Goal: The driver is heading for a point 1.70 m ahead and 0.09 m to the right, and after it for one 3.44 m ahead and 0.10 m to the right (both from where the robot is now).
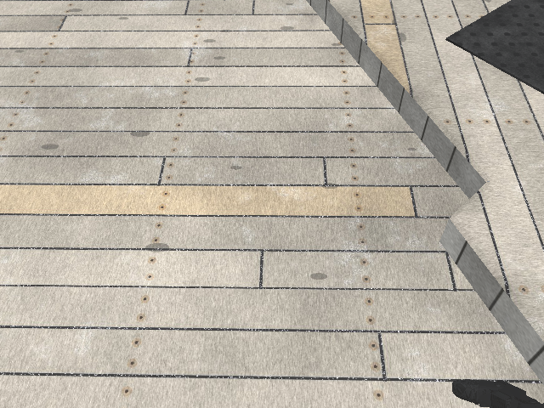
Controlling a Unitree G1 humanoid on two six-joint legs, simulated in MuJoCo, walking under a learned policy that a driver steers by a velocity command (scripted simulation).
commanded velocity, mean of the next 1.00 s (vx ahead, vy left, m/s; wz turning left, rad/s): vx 0.49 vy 0.00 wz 0.00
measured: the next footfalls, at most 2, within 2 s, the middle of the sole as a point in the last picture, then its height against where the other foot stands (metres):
left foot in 0.06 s outside the picture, level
right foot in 0.60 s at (364, 387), level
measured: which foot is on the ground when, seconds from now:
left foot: up 0.00-0.04, down 0.06-0.60, up 0.62-1.00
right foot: down 0.00-0.08, up 0.10-0.58, down 0.60-1.00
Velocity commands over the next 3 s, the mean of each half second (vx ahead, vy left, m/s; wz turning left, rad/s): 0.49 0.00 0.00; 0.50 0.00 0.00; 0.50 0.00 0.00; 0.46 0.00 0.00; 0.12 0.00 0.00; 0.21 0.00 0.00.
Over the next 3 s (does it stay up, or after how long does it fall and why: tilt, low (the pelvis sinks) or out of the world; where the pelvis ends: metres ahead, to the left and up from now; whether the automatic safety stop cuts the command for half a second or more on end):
stays up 1.39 0.02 0.01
